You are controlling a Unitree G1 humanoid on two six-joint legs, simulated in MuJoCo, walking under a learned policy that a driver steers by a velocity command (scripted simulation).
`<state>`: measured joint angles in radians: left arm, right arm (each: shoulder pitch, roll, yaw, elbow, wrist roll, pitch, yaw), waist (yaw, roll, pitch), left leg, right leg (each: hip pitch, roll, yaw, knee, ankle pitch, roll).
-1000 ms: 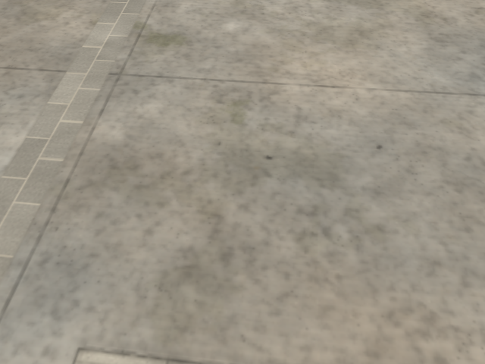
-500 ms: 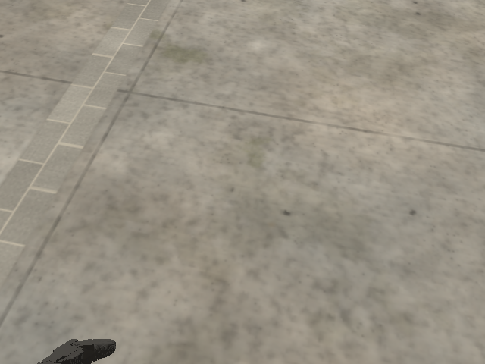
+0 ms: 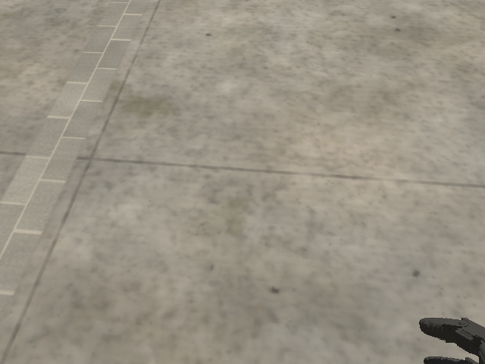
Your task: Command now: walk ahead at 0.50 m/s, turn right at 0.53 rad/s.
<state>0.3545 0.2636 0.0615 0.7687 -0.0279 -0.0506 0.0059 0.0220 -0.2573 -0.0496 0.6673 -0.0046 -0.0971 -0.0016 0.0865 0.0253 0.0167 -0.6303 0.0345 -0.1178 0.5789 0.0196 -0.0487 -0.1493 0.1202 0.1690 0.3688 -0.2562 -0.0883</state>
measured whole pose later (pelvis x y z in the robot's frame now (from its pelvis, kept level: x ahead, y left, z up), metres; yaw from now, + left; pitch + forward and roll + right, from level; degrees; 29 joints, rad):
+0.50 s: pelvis +0.26 +0.01 +0.00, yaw -8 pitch +3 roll +2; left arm 0.06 0.26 0.03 0.64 -0.01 -0.07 -0.02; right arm 0.40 -0.28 -0.06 0.84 0.02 -0.07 0.02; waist -0.12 -0.04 0.01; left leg -0.06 -0.04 -0.01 0.29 -0.28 0.02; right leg -0.60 -0.07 0.04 0.61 -0.05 0.00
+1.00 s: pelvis +0.50 -0.03 -0.01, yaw +6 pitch +2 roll -3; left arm 0.34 0.28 0.08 0.82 0.00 -0.08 0.00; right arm 0.11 -0.28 -0.05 0.70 0.02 -0.02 0.04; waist 0.08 0.04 0.02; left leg -0.68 0.10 -0.02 0.73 0.00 0.02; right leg 0.04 0.01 -0.22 0.23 -0.30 0.01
